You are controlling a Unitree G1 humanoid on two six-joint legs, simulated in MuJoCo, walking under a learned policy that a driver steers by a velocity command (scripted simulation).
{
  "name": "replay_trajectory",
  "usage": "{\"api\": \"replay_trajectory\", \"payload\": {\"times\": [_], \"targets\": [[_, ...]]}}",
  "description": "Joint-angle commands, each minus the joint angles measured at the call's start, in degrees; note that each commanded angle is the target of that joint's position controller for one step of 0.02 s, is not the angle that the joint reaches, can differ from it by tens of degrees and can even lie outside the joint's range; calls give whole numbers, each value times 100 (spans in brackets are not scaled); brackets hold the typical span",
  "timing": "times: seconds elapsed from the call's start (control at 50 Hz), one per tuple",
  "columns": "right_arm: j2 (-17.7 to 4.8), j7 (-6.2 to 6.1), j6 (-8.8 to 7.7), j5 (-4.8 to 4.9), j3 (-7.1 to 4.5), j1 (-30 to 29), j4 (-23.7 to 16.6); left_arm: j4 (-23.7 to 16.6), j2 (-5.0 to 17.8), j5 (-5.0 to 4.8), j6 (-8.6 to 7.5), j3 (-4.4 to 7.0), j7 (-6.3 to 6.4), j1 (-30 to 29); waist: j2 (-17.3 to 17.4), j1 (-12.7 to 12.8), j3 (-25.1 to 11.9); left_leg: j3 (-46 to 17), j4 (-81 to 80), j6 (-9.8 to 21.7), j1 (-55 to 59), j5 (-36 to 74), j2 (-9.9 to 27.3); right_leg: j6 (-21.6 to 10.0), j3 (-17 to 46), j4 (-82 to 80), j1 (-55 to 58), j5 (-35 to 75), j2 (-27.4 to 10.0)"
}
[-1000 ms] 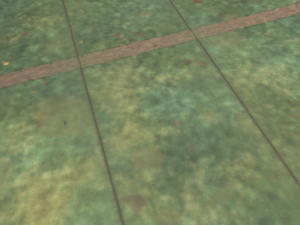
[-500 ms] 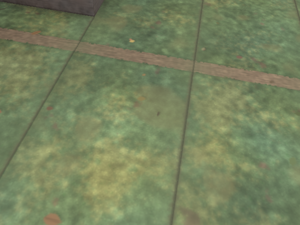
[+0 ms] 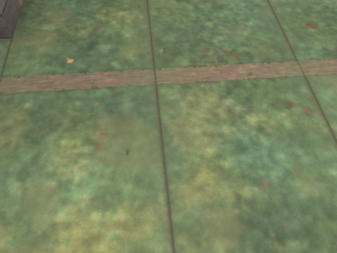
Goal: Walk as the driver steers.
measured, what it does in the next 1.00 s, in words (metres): walks ahead, turning right: left foot, then right foot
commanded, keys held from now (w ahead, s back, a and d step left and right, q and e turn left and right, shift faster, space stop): e+shift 0.42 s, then shift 0.14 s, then w+q+shift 0.08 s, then q+shift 0.36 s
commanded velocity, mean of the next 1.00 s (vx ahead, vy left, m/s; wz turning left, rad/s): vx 0.10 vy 0.00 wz -0.35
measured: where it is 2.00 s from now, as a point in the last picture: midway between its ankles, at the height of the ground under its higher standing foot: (153, 225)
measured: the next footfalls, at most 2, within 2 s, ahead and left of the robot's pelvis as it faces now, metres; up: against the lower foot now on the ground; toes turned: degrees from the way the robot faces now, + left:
left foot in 0.46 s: +0.26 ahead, +0.14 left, +0.00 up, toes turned -35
right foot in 0.90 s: +0.20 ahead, -0.04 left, +0.00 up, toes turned -15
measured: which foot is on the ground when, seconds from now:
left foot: up 0.00-0.44, down 0.46-0.90, up 0.92-1.00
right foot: down 0.00-0.44, up 0.46-0.88, down 0.90-1.00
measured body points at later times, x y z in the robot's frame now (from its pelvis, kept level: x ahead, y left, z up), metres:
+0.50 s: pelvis +0.13 +0.08 +0.02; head +0.17 +0.08 +0.47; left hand +0.36 +0.32 -0.09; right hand +0.17 -0.25 -0.06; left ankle +0.22 +0.16 -0.71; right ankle +0.10 -0.02 -0.70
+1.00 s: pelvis +0.19 +0.05 +0.03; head +0.22 +0.03 +0.48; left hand +0.44 +0.24 -0.06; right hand +0.13 -0.23 -0.11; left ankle +0.21 +0.16 -0.67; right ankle +0.16 -0.03 -0.71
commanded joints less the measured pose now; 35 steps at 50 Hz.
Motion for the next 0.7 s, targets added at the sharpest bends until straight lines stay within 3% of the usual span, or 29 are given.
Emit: {"api": "replay_trajectory", "payload": {"times": [0.02, 0.08, 0.18, 0.24, 0.32, 0.38, 0.42, 0.44, 0.46, 0.48, 0.5, 0.52, 0.54, 0.56, 0.58, 0.6, 0.62, 0.64, 0.66, 0.7], "targets": [[-881, -32, 114, -133, -189, 295, -517, -370, 575, -48, 12, 182, 108, 200, 536, -245, -744, -416, -588, -150, -1131, 230, 390, -838, 2711, -1758, 1248, 1515, -1799], [-636, -61, 337, -123, -112, 369, -522, -359, 856, 56, -52, 253, 62, 181, 269, -283, -987, -268, -1385, -303, -712, 444, 386, -549, 2318, -1467, 760, 2356, -1385], [-776, -85, 460, -60, -149, -378, -762, -440, 1034, 20, 123, 348, 145, 285, -343, 70, -1076, -512, -2256, -373, -1287, 960, 296, -81, 3009, -1557, 1104, -168, -1126], [-843, -100, 415, -32, -164, -718, -817, -456, 1081, 42, 183, 394, 160, 402, -505, 234, -929, -690, -2736, -319, -1565, 973, 178, -41, 3462, -1512, 1516, -658, -1107], [-913, -112, 265, 51, -157, -906, -834, -479, 1138, 96, 181, 432, 143, 413, -657, 289, -942, -800, -3437, -125, -1289, 785, -85, -51, 3832, -1111, 1871, 333, -1119], [-991, -125, 171, 144, -160, -757, -805, -546, 1172, 131, 192, 439, 106, 198, -774, 165, -962, -809, -4194, -7, -432, 626, -296, 55, 4080, -851, 1653, 1220, -1069], [-1086, -185, 125, 159, -196, -406, -727, -613, 1127, 102, 186, 412, 101, -83, -836, -106, -888, -783, -5326, 7, 597, 934, -301, 375, 4191, -744, 1160, 908, -851], [-1169, -237, 85, 121, -230, -153, -646, -605, 1023, 41, 166, 364, 117, -118, -582, -260, -922, -831, -6178, 44, 1285, 1467, 2, 629, 3903, -408, 818, 148, -607], [-1508, -291, 87, 66, -292, -307, -713, -553, 543, -2, 136, 239, 131, 440, 566, 103, -1211, -1849, -6594, 332, 1990, 1260, 1261, 921, 2949, 642, 363, -1988, -81], [-1885, -247, 174, 28, -332, -508, -923, -640, 670, 27, 147, 260, 169, 583, 1274, 111, -1251, -3398, -6688, 987, 1978, 1536, 2333, 1083, 1684, 1671, -424, -3005, 593], [-1601, -183, 227, 30, -323, -225, -760, -577, 1174, 226, 138, 355, 161, 395, 934, -11, -1152, -3289, -6488, 1341, 1712, 2228, 2266, 1159, 1553, 2456, -496, -2653, 139], [-1273, -140, 251, 81, -245, -296, -753, -491, 1164, 226, 155, 368, 125, 348, 687, 42, -979, -2611, -6301, 1289, 1493, 2577, 1961, 1169, 1526, 2801, -427, -2288, -26], [-1131, -104, 268, 83, -216, -436, -762, -394, 1059, 186, 197, 339, 75, 364, 617, 69, -813, -1960, -6219, 1155, 1259, 2824, 1548, 1201, 1467, 3083, -320, -1984, -72], [-1131, -113, 274, 65, -217, -489, -762, -348, 963, 144, 240, 307, 18, 417, 818, 110, -840, -1590, -6152, 1076, 1240, 3140, 1303, 1237, 1350, 3394, -285, -1805, -48], [-1075, -72, 259, 11, -207, -202, -683, -290, 863, 153, 252, 235, -29, 482, 945, -10, -1029, -1510, -6305, 1008, 1336, 2186, 1123, 1205, 1289, 3437, -293, -1659, -61], [-1061, 2, 230, -14, -214, 54, -556, -285, 763, 195, 240, 170, -79, 411, 1082, -114, -1028, -1663, -6557, 969, 1381, 572, 1006, 1154, 1289, 3345, -385, -1541, -89], [-1083, 65, 194, 2, -233, 196, -436, -291, 697, 241, 205, 120, -127, 312, 1258, -179, -875, -1936, -6821, 980, 1413, -564, 973, 1123, 1276, 3165, -570, -1478, -100], [-1140, 100, 171, 49, -268, 292, -336, -326, 747, 281, 162, 104, -164, 115, 1298, -204, -656, -2190, -7005, 1044, 1483, -983, 999, 1108, 1109, 2930, -779, -1424, -234], [-1120, 112, 158, 98, -283, 330, -271, -342, 762, 315, 130, 81, -156, -104, 1173, -189, -401, -2279, -7070, 1108, 1540, -610, 990, 1146, 780, 2496, -863, -1365, -488], [-1160, 118, 112, 102, -338, 627, -133, -350, 536, 281, 48, -35, -51, -515, 905, -327, -260, -2248, -6871, 1196, 1636, 881, 856, 1274, 480, 1615, -630, -1518, -595]]}}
